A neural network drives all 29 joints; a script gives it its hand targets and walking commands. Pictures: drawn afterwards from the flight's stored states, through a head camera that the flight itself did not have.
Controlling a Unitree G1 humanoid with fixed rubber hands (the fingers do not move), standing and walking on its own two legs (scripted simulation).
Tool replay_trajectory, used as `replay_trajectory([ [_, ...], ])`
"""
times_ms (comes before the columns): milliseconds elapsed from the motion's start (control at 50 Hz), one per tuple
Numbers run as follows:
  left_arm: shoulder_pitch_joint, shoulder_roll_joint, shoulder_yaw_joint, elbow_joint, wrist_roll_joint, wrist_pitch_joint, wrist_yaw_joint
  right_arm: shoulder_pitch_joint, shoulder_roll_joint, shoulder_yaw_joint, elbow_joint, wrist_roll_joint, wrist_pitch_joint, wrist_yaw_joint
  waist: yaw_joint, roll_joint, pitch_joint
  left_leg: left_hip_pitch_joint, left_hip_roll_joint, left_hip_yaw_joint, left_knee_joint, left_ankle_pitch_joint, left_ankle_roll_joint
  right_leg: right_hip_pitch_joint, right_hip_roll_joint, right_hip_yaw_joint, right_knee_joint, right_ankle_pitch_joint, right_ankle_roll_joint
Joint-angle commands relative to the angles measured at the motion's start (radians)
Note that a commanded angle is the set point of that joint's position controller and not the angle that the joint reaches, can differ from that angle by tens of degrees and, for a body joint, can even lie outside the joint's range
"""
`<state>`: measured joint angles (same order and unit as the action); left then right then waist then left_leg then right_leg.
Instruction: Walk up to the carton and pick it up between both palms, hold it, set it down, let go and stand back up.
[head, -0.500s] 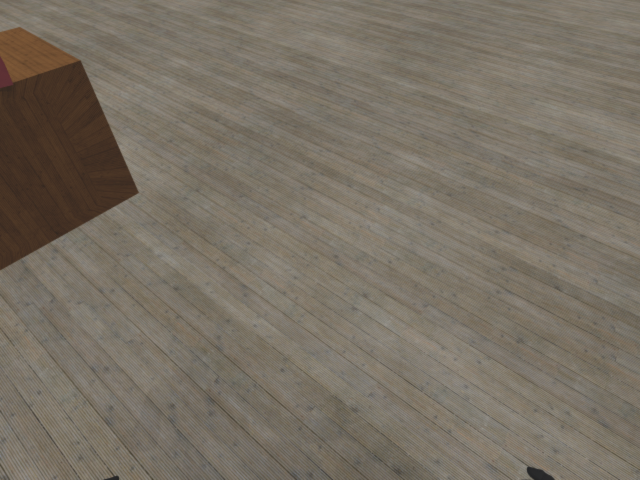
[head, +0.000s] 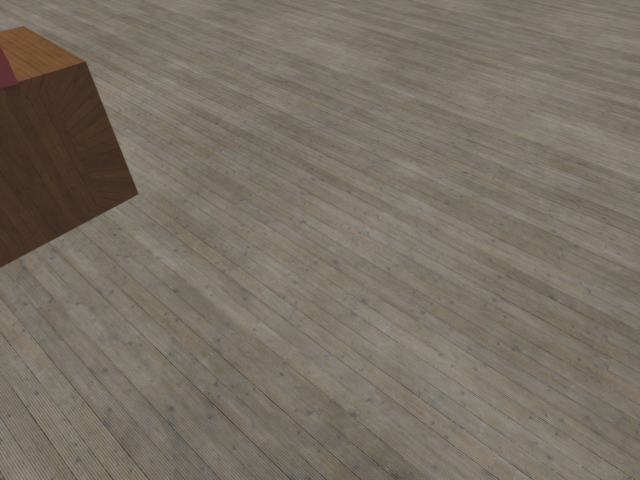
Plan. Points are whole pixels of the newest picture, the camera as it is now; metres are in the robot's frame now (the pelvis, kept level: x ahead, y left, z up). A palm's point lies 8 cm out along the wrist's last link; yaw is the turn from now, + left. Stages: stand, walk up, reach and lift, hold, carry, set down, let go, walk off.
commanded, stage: walk up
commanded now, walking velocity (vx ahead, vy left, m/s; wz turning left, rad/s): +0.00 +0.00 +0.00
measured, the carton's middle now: out of the picture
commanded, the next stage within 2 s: none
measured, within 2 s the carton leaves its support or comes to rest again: neither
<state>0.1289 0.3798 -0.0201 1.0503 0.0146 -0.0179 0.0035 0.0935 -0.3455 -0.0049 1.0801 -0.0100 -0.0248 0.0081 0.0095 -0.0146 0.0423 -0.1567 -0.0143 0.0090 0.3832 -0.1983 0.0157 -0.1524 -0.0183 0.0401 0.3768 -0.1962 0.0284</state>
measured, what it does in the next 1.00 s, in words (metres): walks ahead, turning left: left foot, then right foot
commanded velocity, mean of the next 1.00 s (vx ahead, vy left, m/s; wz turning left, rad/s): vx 0.00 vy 0.00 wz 0.00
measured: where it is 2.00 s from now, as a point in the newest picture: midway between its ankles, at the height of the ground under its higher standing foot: (174, 369)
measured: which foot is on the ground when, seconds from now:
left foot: down 0.00-0.14, up 0.16-0.42, down 0.44-0.90, up 0.92-1.00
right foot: down 0.00-0.44, up 0.46-0.88, down 0.90-1.00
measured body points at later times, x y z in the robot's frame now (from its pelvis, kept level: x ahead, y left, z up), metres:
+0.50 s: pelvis +0.07 +0.12 -0.04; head +0.07 +0.14 +0.41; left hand +0.07 +0.50 -0.13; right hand +0.28 -0.20 -0.10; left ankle +0.12 +0.26 -0.75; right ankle +0.02 -0.11 -0.71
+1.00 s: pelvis +0.29 +0.18 -0.01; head +0.30 +0.15 +0.44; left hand +0.18 +0.52 -0.07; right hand +0.53 -0.06 -0.13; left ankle +0.16 +0.27 -0.68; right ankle +0.37 +0.12 -0.75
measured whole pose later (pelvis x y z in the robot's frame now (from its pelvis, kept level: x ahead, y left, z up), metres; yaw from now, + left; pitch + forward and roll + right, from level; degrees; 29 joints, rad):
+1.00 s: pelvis +0.29 +0.18 -0.01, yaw +31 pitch -2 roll +1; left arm 0.28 0.45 0.06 0.84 0.03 -0.13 -0.04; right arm 0.31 -0.47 -0.07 0.85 -0.02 -0.04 0.06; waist 0.04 0.07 0.01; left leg -0.34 -0.08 -0.11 1.05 -0.38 0.04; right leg -0.27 -0.02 -0.09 0.53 -0.23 -0.04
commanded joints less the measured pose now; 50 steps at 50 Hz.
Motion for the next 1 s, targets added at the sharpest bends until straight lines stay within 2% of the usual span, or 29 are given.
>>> replay_trajectory([
  [0, -0.036, 0.181, 0.036, -0.049, 0.0, -0.018, 0.006, -0.066, -0.201, -0.036, -0.052, 0.001, -0.02, -0.012, 0.0, 0.031, -0.076, 0.029, 0.134, -0.131, -0.086, 0.07, 0.012, 0.016, -0.096, 0.075, -0.057, 0.085, -0.055],
  [60, -0.021, 0.166, 0.041, -0.028, 0.003, -0.022, 0.007, -0.036, -0.227, -0.048, -0.036, -0.005, -0.022, -0.012, 0.004, 0.017, -0.081, 0.057, 0.126, -0.126, -0.084, 0.142, 0.019, 0.017, -0.096, 0.076, -0.058, 0.091, -0.058],
  [80, 0.09, 0.3, 0.134, -0.083, -0.017, -0.05, 0.004, -0.029, -0.361, -0.122, -0.164, -0.044, 0.007, 0.048, 0.065, 0.061, -0.152, -0.181, 0.113, -0.276, -0.014, -0.291, 0.082, 0.155, -0.084, 0.02, 0.044, -0.28, -0.105],
  [100, 0.137, 0.334, 0.158, -0.073, 0.003, -0.06, 0.006, -0.096, -0.32, -0.111, -0.195, -0.047, 0.027, 0.083, 0.095, 0.045, -0.062, -0.496, 0.057, -0.217, 0.024, -0.44, 0.025, 0.324, -0.13, 0.088, -0.044, -0.456, -0.148],
  [120, 0.173, 0.364, 0.172, -0.074, 0.006, -0.057, 0.011, -0.166, -0.28, -0.115, -0.239, -0.036, 0.036, 0.091, 0.129, -0.167, -0.047, -0.653, 0.032, -0.135, 0.222, -0.323, 0.006, 0.389, -0.272, 0.24, -0.173, -0.52, -0.193],
  [140, 0.186, 0.389, 0.188, -0.09, 0.022, -0.064, 0.021, -0.207, -0.241, -0.108, -0.262, -0.067, 0.033, 0.099, 0.151, -0.214, -0.025, -0.65, 0.074, -0.069, 0.451, -0.227, 0.013, 0.32, -0.452, 0.379, -0.238, -0.463, -0.268],
  [160, 0.091, 0.39, 0.185, -0.142, 0.022, -0.073, 0.025, -0.211, -0.263, -0.118, -0.284, -0.067, 0.034, 0.107, 0.109, -0.122, -0.005, -0.647, 0.148, -0.113, 0.484, -0.216, -0.009, 0.256, -0.525, 0.381, -0.236, -0.337, -0.31],
  [220, 0.001, 0.344, 0.178, -0.185, 0.019, -0.096, 0.02, -0.086, -0.274, -0.142, -0.271, -0.05, 0.036, 0.141, 0.004, -0.006, 0.013, -0.532, 0.169, -0.128, 0.493, -0.158, -0.013, 0.167, -0.432, 0.19, -0.238, -0.304, -0.238],
  [260, -0.032, 0.339, 0.181, -0.201, 0.022, -0.101, 0.013, -0.053, -0.272, -0.14, -0.277, -0.037, 0.044, 0.165, 0.007, -0.062, 0.032, -0.444, 0.173, -0.059, 0.482, -0.141, -0.02, 0.025, -0.358, 0.063, -0.231, -0.363, -0.207],
  [320, -0.111, 0.372, 0.191, -0.235, 0.038, -0.095, -0.004, 0.032, -0.261, -0.142, -0.255, -0.007, 0.043, 0.178, -0.075, -0.199, 0.018, -0.204, 0.171, 0.032, 0.353, -0.068, -0.012, -0.138, -0.265, -0.153, -0.189, -0.294, -0.173],
  [340, -0.085, 0.338, 0.176, -0.246, 0.033, -0.095, -0.011, 0.007, -0.257, -0.144, -0.262, -0.012, 0.037, 0.177, -0.039, -0.126, 0.023, -0.156, 0.148, 0.062, 0.304, -0.026, -0.033, -0.176, -0.234, -0.177, -0.124, -0.251, -0.167],
  [360, -0.078, 0.346, 0.175, -0.228, 0.036, -0.088, -0.017, 0.046, -0.261, -0.147, -0.243, -0.008, 0.029, 0.17, -0.06, -0.149, 0.003, -0.076, 0.125, 0.101, 0.267, -0.013, -0.031, -0.202, -0.215, -0.208, -0.049, -0.308, -0.157],
  [400, -0.013, 0.307, 0.17, -0.231, 0.045, -0.073, -0.018, 0.231, -0.277, -0.162, -0.179, -0.013, 0.023, 0.143, -0.117, 0.041, -0.11, 0.088, 0.036, 0.135, 0.247, -0.085, 0.007, -0.216, -0.159, -0.27, 0.265, -0.265, -0.149],
  [420, 0.039, 0.25, 0.142, -0.228, 0.033, -0.065, -0.022, 0.331, -0.326, -0.18, -0.139, -0.011, 0.011, 0.124, -0.149, 0.229, -0.138, 0.192, -0.006, 0.111, 0.181, -0.12, 0.041, -0.313, -0.121, -0.285, 0.515, -0.226, -0.131],
  [440, 0.071, 0.2, 0.129, -0.256, 0.024, -0.064, -0.033, 0.371, -0.424, -0.205, -0.152, -0.024, 0.009, 0.099, -0.169, 0.454, -0.12, 0.244, 0.152, -0.273, -0.003, -0.434, 0.119, -0.502, -0.047, -0.22, 0.788, -0.37, -0.088],
  [460, 0.038, 0.225, 0.126, -0.292, 0.009, -0.067, -0.035, 0.289, -0.501, -0.197, -0.199, -0.02, -0.002, 0.092, -0.137, 0.451, -0.08, 0.179, 0.329, -0.754, -0.239, -0.656, 0.218, -0.637, 0.014, -0.084, 0.864, -0.39, -0.078],
  [480, -0.001, 0.305, 0.131, -0.297, 0.017, -0.067, -0.029, 0.243, -0.514, -0.194, -0.228, 0.005, -0.001, 0.094, -0.107, 0.289, -0.045, 0.126, 0.416, -0.849, -0.258, -0.71, 0.292, -0.635, -0.053, -0.019, 0.871, -0.378, -0.085],
  [540, 0.068, 0.292, 0.136, -0.226, -0.003, -0.09, -0.03, 0.152, -0.366, -0.157, -0.265, 0.006, -0.026, 0.074, -0.029, 0.11, -0.03, 0.022, 0.241, -0.426, -0.116, -0.257, 0.188, -0.499, -0.128, 0.019, 0.732, -0.139, -0.069],
  [580, 0.124, 0.288, 0.128, -0.209, -0.002, -0.084, -0.039, 0.167, -0.356, -0.151, -0.281, 0.005, -0.042, 0.066, -0.007, 0.152, -0.05, -0.084, 0.199, -0.327, -0.114, -0.182, 0.172, -0.37, -0.117, -0.011, 0.625, -0.097, -0.059],
  [660, 0.025, 0.26, 0.127, -0.254, 0.008, -0.078, -0.056, 0.187, -0.346, -0.136, -0.327, -0.004, -0.047, 0.068, -0.026, 0.131, -0.001, -0.107, 0.228, -0.364, -0.171, -0.285, 0.234, -0.385, -0.072, -0.054, 0.407, -0.102, -0.038],
  [720, -0.013, 0.247, 0.132, -0.281, 0.006, -0.092, -0.059, 0.226, -0.328, -0.135, -0.324, -0.008, -0.049, 0.074, -0.056, 0.157, 0.022, -0.106, 0.176, -0.308, -0.165, -0.244, 0.217, -0.323, -0.047, -0.079, 0.291, 0.024, -0.028],
  [780, 0.063, 0.241, 0.138, -0.261, -0.005, -0.093, -0.061, 0.157, -0.354, -0.142, -0.355, -0.003, -0.056, 0.065, -0.003, 0.088, 0.001, -0.198, 0.236, -0.382, -0.144, -0.275, 0.194, -0.173, -0.068, -0.021, 0.25, 0.086, -0.045],
  [820, 0.1, 0.232, 0.146, -0.243, -0.003, -0.097, -0.062, 0.167, -0.325, -0.131, -0.351, -0.015, -0.05, 0.061, 0.018, 0.132, 0.014, -0.272, 0.179, -0.308, -0.07, -0.252, 0.163, -0.057, -0.046, -0.037, 0.203, 0.076, -0.057],
  [860, 0.282, 0.278, 0.169, -0.206, 0.003, -0.113, -0.043, 0.183, -0.276, -0.11, -0.346, -0.016, -0.053, 0.055, 0.12, -0.064, -0.049, -0.346, 0.086, -0.251, 0.271, -0.129, 0.117, 0.195, -0.059, -0.011, 0.084, -0.095, -0.063],
  [880, 0.381, 0.369, 0.194, -0.206, 0.032, -0.13, -0.028, 0.212, -0.188, -0.081, -0.366, -0.007, -0.055, 0.058, 0.157, -0.281, -0.077, -0.523, -0.095, -0.176, 0.584, -0.242, 0.068, 0.298, -0.274, 0.349, -0.104, -0.409, -0.083],
  [900, 0.309, 0.401, 0.177, -0.239, 0.034, -0.133, -0.025, 0.271, -0.204, -0.09, -0.346, -0.004, -0.044, 0.049, 0.071, -0.218, 0.008, -0.619, -0.09, -0.151, 0.778, -0.261, 0.033, 0.225, -0.445, 0.632, -0.27, -0.598, -0.104],
  [920, 0.204, 0.388, 0.179, -0.26, 0.01, -0.132, -0.019, 0.306, -0.276, -0.101, -0.316, -0.014, -0.037, 0.039, 0.039, -0.097, -0.018, -0.575, -0.019, -0.206, 0.791, -0.217, 0.022, 0.192, -0.475, 0.703, -0.28, -0.576, -0.136],
  [940, 0.176, 0.368, 0.178, -0.268, 0.01, -0.134, -0.022, 0.256, -0.318, -0.106, -0.303, -0.014, -0.04, 0.041, 0.03, -0.07, 0.005, -0.571, 0.022, -0.194, 0.812, -0.181, 0.023, 0.157, -0.465, 0.624, -0.255, -0.537, -0.181],
  [980, 0.162, 0.293, 0.159, -0.272, -0.007, -0.143, -0.026, 0.278, -0.304, -0.108, -0.26, 0.001, -0.04, 0.057, 0.004, -0.055, 0.055, -0.462, 0.046, -0.184, 0.753, -0.036, -0.008, 0.028, -0.3, 0.297, -0.248, -0.258, -0.068],
])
